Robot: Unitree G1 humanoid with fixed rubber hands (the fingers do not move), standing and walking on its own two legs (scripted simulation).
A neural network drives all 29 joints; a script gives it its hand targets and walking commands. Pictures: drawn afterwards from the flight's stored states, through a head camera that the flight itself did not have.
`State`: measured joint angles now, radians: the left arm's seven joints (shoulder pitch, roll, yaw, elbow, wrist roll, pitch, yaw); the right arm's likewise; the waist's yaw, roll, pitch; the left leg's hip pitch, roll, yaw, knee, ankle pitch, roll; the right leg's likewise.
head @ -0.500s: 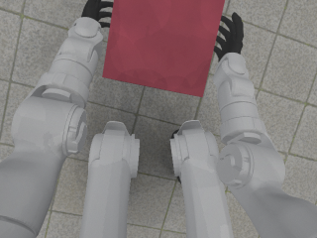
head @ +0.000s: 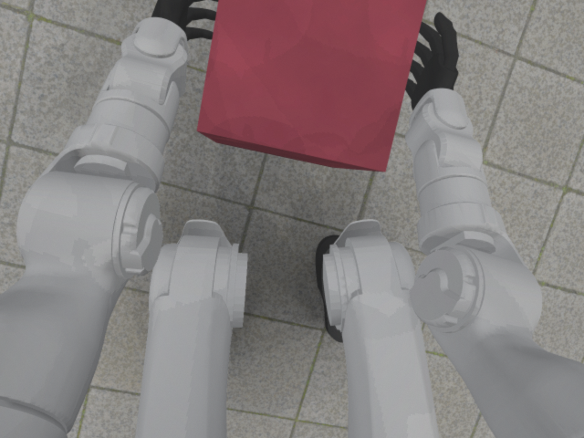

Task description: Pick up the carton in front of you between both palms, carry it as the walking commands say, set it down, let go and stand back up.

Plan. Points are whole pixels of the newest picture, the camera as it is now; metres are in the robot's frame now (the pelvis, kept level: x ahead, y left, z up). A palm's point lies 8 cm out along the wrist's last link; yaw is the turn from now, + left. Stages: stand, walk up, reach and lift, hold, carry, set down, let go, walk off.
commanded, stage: set down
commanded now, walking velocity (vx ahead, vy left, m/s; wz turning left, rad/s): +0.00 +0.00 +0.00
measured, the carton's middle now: (297, 82) +0.50 -0.01 -0.25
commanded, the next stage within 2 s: let go in 1.44 s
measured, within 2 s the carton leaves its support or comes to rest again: neither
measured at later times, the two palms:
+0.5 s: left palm (135, 20) +0.53 +0.18 -0.16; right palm (461, 104) +0.47 -0.20 -0.15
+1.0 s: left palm out of the picture +0.53 +0.20 +0.00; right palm (575, 81) +0.47 -0.19 +0.01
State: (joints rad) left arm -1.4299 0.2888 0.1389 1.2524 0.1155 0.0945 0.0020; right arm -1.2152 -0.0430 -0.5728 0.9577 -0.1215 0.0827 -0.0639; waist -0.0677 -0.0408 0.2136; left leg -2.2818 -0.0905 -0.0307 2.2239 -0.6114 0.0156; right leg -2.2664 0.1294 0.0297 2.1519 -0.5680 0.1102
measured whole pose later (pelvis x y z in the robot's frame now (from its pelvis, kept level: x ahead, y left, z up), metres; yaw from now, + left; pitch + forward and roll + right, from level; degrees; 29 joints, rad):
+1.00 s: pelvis +0.01 -0.01 +0.12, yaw +1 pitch +45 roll -3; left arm -1.15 0.43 0.12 0.95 -0.05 0.12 -0.05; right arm -0.91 -0.07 -0.27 0.65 0.12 0.12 -0.19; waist -0.10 0.00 -0.03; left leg -2.04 -0.04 -0.03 1.79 -0.54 0.01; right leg -2.04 0.06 0.00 1.74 -0.49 0.04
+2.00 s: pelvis +0.11 -0.02 +0.37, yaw +4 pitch +22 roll +0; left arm -0.19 0.20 0.15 0.59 0.04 0.02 0.01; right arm -0.05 -0.17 -0.08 0.49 0.01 0.01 0.07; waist -0.07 -0.03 -0.05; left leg -0.79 -0.04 -0.06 0.73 -0.33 0.00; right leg -0.80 0.03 0.03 0.73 -0.31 -0.01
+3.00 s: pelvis +0.12 -0.01 +0.40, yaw +3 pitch -1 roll +0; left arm 0.22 0.33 0.06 0.67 0.04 0.02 0.01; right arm 0.19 -0.32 -0.05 0.66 -0.04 0.03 -0.02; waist 0.01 0.02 0.01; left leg -0.19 -0.02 -0.05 0.52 -0.32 0.00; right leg -0.21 0.04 0.04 0.52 -0.29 -0.01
